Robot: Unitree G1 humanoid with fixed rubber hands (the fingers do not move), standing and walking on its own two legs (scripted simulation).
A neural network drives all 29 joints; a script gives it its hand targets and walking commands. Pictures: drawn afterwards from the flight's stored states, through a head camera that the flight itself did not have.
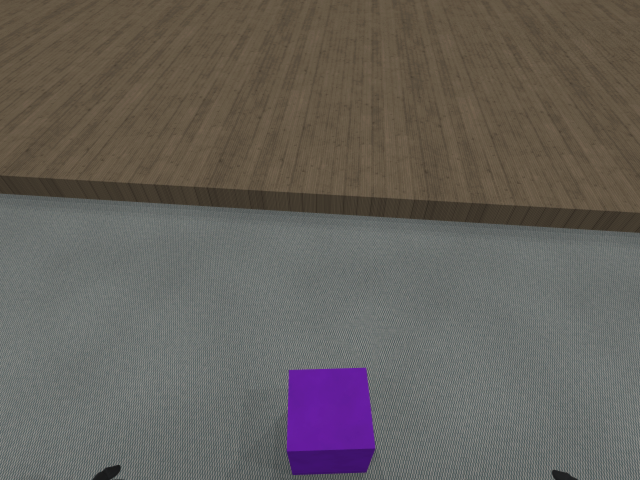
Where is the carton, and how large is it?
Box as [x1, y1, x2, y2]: [287, 368, 374, 474]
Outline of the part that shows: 365,368 289,370 287,453 292,474 366,471 374,450 374,441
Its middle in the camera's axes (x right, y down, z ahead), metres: +0.02 +0.50 +1.07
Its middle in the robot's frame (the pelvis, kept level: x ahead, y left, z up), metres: +0.40 +0.00 -0.66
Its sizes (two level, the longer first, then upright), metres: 0.210 0.200 0.250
